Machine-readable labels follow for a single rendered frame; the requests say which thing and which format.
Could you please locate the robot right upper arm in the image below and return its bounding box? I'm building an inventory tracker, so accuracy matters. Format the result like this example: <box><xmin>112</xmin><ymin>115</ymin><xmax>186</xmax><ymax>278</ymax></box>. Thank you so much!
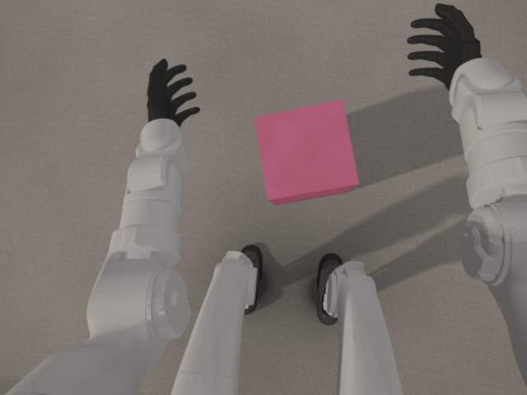
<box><xmin>459</xmin><ymin>202</ymin><xmax>527</xmax><ymax>387</ymax></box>

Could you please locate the robot right forearm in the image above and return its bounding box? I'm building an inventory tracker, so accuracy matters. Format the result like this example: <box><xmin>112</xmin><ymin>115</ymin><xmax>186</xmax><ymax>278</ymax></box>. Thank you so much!
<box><xmin>449</xmin><ymin>58</ymin><xmax>527</xmax><ymax>210</ymax></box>

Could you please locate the robot left hand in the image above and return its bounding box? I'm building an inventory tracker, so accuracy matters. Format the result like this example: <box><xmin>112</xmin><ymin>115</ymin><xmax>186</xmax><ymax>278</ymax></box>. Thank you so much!
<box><xmin>147</xmin><ymin>58</ymin><xmax>200</xmax><ymax>127</ymax></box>

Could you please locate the robot left upper arm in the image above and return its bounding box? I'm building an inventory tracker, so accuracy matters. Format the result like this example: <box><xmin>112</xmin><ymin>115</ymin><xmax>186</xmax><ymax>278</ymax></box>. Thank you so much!
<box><xmin>5</xmin><ymin>267</ymin><xmax>191</xmax><ymax>395</ymax></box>

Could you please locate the carton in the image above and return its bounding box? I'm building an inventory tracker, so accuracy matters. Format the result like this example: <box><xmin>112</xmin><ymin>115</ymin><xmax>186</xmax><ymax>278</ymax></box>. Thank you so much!
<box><xmin>254</xmin><ymin>100</ymin><xmax>359</xmax><ymax>205</ymax></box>

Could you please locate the right robot foot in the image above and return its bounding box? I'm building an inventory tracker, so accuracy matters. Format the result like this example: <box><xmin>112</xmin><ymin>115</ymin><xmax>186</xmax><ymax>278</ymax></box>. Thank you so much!
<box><xmin>317</xmin><ymin>253</ymin><xmax>343</xmax><ymax>325</ymax></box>

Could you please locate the robot right hand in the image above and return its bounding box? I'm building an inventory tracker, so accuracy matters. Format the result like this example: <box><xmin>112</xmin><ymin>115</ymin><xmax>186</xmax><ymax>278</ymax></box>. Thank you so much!
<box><xmin>407</xmin><ymin>3</ymin><xmax>482</xmax><ymax>91</ymax></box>

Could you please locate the robot right shin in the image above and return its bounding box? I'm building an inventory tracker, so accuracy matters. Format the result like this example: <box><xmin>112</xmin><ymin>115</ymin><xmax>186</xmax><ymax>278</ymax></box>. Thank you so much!
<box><xmin>323</xmin><ymin>261</ymin><xmax>376</xmax><ymax>316</ymax></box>

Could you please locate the robot left forearm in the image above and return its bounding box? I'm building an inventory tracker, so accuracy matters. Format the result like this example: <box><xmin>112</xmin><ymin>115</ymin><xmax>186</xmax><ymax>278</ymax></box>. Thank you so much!
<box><xmin>86</xmin><ymin>118</ymin><xmax>192</xmax><ymax>331</ymax></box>

